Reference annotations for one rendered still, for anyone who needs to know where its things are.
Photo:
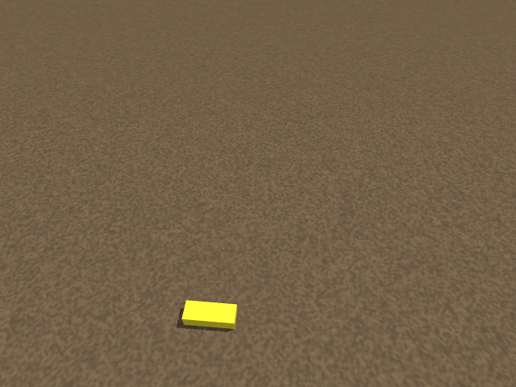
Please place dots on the carton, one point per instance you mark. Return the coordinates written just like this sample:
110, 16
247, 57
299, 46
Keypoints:
210, 314

